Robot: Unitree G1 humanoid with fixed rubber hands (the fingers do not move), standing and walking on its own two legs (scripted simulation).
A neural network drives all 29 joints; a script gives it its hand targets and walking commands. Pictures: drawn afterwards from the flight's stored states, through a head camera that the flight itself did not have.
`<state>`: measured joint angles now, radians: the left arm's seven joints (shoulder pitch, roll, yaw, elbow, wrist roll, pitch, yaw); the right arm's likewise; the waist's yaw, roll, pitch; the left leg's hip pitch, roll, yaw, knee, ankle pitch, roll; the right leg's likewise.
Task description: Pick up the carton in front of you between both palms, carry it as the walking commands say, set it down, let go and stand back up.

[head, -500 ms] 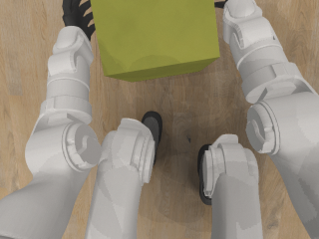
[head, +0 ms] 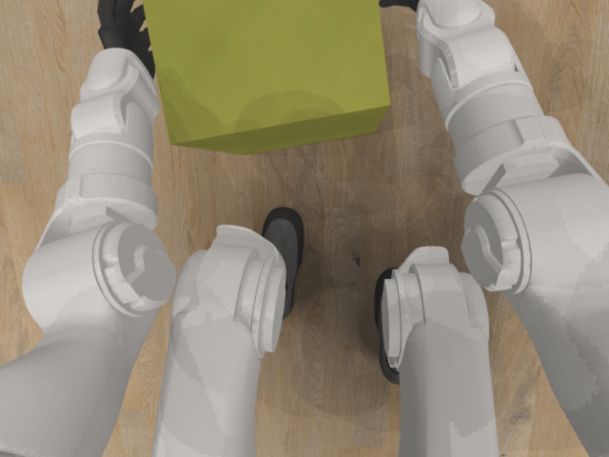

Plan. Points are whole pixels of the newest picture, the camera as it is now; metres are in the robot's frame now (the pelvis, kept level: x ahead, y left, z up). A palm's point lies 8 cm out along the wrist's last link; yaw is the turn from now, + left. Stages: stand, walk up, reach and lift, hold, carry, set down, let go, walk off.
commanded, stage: set down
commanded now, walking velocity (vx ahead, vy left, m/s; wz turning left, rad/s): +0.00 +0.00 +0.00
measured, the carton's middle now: (283, 55) +0.51 +0.11 -0.25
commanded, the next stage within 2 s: let go in 1.52 s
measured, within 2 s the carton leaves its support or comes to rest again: rests again in 0.20 s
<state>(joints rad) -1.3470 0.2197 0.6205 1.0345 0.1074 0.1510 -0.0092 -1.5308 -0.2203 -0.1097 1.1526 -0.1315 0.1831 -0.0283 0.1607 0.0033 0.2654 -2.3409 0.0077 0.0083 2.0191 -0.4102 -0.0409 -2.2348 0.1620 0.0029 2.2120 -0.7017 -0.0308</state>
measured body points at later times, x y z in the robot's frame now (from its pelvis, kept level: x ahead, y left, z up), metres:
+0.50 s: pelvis -0.01 +0.01 -0.01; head +0.37 +0.00 +0.22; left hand +0.49 +0.29 -0.19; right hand +0.59 -0.09 -0.20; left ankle +0.15 +0.13 -0.35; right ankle +0.07 -0.09 -0.35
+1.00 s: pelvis +0.00 +0.02 +0.08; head +0.34 +0.03 +0.38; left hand +0.49 +0.28 -0.04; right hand +0.61 -0.08 -0.03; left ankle +0.15 +0.13 -0.35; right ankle +0.07 -0.09 -0.35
